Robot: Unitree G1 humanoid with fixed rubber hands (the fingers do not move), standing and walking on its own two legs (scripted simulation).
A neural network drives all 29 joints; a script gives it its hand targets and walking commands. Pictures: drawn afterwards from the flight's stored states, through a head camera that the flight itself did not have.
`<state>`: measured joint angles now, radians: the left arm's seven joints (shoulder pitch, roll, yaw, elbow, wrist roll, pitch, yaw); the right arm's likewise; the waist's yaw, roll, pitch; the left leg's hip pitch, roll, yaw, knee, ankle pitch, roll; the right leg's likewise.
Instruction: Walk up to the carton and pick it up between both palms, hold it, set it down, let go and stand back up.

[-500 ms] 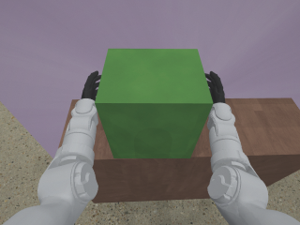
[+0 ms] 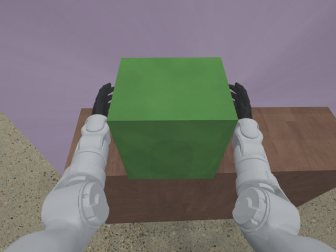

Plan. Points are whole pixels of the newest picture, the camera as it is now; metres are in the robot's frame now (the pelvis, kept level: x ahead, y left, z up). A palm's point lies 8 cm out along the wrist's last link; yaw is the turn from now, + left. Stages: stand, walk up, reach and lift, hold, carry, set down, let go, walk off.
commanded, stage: set down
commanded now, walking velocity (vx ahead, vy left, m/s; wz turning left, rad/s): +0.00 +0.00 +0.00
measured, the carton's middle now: (171, 123) +0.45 +0.01 +0.02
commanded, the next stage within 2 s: none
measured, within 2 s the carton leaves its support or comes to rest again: neither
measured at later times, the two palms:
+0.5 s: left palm (102, 114) +0.42 +0.18 +0.07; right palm (240, 119) +0.42 -0.16 +0.08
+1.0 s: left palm (102, 113) +0.43 +0.19 +0.07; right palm (240, 120) +0.42 -0.16 +0.08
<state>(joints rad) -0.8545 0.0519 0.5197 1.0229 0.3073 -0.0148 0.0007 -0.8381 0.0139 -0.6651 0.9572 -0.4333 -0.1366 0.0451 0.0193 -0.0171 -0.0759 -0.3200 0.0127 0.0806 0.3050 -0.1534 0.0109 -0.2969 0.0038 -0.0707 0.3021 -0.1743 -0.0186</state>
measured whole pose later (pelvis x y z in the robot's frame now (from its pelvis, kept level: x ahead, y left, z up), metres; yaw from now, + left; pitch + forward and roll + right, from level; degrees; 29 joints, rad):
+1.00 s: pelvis +0.00 +0.00 +0.00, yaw +0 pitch +11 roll +0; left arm -0.86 0.02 0.60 0.94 0.38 -0.04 -0.04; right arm -0.81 0.07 -0.71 0.85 -0.47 -0.15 0.07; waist 0.01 -0.03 -0.04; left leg -0.33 0.01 0.10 0.29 -0.15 0.02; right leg -0.32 -0.01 -0.08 0.31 -0.17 -0.02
